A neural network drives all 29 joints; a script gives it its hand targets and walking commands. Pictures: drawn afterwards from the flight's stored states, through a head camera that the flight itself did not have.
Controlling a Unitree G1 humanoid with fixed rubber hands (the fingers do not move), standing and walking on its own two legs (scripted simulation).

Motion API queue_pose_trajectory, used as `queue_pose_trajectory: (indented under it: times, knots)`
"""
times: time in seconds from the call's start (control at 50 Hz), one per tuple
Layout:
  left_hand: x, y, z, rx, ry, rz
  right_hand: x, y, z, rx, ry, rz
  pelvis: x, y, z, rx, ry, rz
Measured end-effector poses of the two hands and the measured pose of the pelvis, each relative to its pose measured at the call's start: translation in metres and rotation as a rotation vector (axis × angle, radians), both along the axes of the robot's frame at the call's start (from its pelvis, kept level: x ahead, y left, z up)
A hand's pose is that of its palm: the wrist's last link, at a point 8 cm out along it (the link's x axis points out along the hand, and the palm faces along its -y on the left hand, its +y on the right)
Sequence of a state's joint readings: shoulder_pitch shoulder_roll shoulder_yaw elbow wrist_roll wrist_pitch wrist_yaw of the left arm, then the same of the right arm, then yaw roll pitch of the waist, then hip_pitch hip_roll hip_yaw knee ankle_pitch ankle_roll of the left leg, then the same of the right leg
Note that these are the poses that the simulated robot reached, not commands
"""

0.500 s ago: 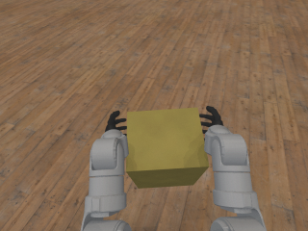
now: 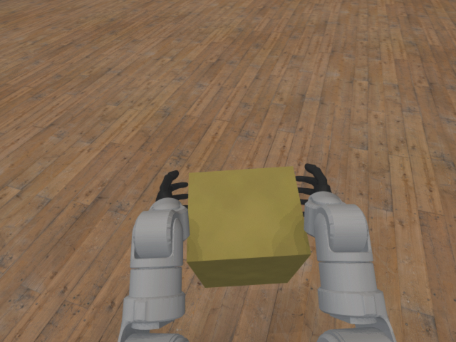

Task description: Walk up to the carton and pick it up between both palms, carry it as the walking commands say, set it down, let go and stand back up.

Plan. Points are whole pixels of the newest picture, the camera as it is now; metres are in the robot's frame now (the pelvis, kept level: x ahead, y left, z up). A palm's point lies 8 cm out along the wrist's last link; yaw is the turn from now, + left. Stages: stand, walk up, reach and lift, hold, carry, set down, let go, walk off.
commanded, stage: carry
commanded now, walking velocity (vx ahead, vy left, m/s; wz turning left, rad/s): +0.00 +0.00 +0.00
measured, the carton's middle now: (243, 234) +0.31 +0.00 +0.01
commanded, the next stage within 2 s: hold in 0.46 s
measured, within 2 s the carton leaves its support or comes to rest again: neither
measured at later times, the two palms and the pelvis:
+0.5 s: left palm (173, 215) +0.30 +0.12 +0.09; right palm (322, 210) +0.30 -0.13 +0.09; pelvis +0.00 +0.00 +0.00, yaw -1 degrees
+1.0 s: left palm (174, 227) +0.29 +0.12 +0.07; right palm (328, 229) +0.28 -0.14 +0.07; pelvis -0.02 +0.00 +0.00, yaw -2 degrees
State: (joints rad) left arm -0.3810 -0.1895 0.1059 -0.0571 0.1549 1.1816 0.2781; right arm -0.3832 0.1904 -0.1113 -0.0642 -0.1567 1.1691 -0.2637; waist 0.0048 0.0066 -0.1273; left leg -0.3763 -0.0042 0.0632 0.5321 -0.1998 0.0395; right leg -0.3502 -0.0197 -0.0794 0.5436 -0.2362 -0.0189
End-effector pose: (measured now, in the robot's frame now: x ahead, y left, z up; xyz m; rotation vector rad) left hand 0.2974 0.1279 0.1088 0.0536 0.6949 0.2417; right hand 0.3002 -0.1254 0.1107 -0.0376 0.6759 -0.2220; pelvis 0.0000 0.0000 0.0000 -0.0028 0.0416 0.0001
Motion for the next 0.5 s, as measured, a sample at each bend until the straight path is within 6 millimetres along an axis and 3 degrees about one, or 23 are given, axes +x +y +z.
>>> queue_pose_trajectory:
  times: [0.46,0.5]
  knots:
    - [0.001,-0.005,-0.006,-0.015,0.000,-0.024,-0.001,-0.007,-0.008,-0.003,0.005,0.010,0.005,-0.004,0.001,0.001,0.000,0.000]
    - [0.006,-0.005,-0.020,-0.017,0.017,-0.051,0.004,-0.010,-0.023,-0.012,0.033,0.030,0.002,-0.005,0.003,0.002,-0.058,-0.013]
